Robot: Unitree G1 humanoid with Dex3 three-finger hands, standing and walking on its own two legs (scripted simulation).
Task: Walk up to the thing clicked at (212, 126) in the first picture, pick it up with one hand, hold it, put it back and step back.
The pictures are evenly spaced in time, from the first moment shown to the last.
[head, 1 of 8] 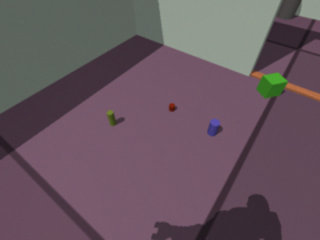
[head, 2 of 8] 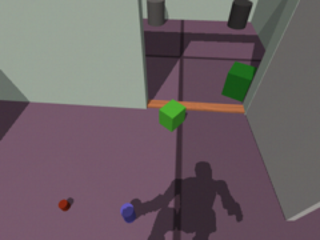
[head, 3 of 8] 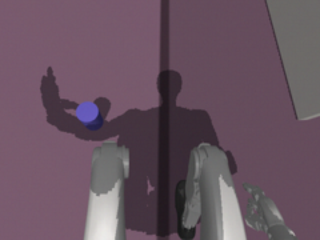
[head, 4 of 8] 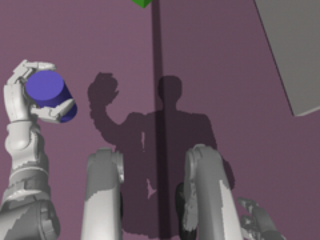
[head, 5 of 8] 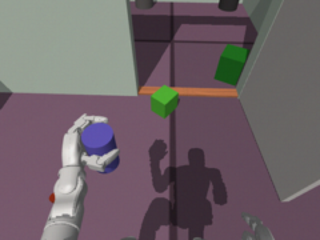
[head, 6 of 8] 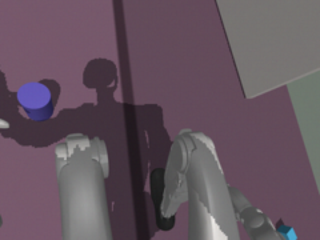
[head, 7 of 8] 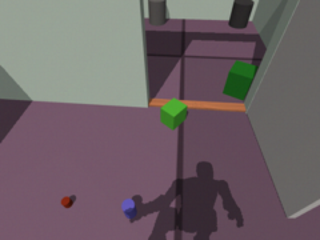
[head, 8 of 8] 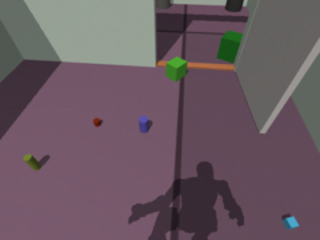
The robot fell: no
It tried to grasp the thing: yes
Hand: left
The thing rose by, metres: 0.70
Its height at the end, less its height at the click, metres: +0.00
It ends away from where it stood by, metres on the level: 0.01
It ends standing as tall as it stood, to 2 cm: yes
